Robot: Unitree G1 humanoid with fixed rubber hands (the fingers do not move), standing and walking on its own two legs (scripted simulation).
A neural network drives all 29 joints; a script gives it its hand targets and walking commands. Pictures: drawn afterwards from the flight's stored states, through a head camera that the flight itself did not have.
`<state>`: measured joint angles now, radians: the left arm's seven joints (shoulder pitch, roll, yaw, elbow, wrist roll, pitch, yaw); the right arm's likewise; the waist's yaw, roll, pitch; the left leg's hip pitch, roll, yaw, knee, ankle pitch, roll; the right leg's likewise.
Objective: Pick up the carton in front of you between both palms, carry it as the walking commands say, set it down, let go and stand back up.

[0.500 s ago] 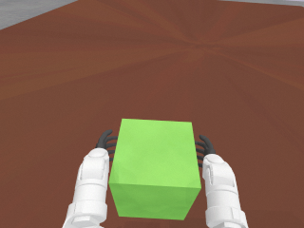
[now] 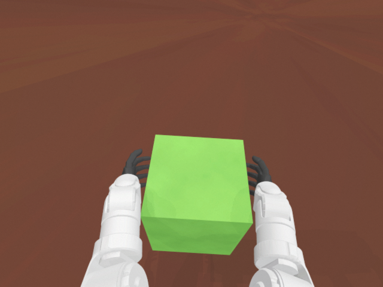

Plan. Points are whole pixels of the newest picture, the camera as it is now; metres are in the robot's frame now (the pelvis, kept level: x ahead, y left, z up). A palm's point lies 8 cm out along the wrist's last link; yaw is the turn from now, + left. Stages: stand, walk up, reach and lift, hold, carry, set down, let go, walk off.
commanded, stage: set down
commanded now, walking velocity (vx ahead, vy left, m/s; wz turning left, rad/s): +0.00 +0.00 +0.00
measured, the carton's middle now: (195, 198) +0.33 +0.00 -0.07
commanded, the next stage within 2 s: none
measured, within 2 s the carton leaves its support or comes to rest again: neither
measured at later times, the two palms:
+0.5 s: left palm (144, 204) +0.36 +0.15 -0.18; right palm (243, 208) +0.36 -0.15 -0.18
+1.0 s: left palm (150, 215) +0.39 +0.15 -0.34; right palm (232, 217) +0.40 -0.15 -0.34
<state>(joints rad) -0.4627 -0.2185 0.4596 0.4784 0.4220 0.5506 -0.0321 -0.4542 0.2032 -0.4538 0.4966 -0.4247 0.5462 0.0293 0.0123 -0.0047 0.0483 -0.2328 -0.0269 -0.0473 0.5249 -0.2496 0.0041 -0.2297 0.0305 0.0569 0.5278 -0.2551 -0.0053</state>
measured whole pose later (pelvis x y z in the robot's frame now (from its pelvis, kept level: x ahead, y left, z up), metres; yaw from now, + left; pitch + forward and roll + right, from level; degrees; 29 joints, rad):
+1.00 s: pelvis -0.07 +0.00 -0.25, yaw +0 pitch +45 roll +0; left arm -0.92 -0.05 0.45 0.65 0.19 0.23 0.07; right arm -0.95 0.00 -0.41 0.71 -0.18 0.23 -0.07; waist 0.01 -0.01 -0.17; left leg -1.94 -0.11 -0.07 1.65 -0.50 -0.05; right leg -1.94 0.12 0.08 1.65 -0.50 0.04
